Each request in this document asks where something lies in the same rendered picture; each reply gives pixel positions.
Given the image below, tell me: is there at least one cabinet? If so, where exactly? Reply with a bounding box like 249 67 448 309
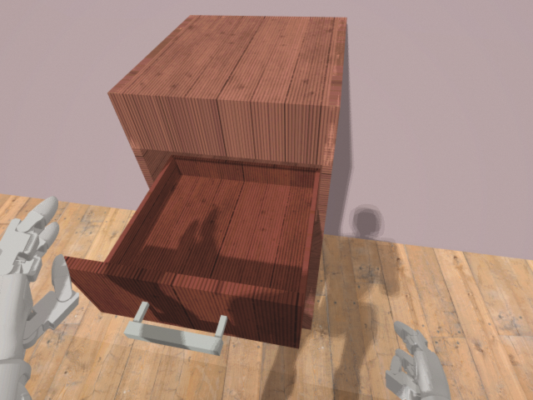
107 15 347 330

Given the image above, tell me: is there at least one left robot hand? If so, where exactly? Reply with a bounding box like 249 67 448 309
0 196 79 360

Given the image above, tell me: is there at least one handle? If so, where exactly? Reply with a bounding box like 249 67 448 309
124 302 227 356

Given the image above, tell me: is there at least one left robot forearm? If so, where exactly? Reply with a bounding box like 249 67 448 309
0 359 32 400

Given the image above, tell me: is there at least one right robot hand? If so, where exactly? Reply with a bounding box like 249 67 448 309
386 321 451 400

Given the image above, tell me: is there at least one drawer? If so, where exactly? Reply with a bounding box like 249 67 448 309
64 155 321 348

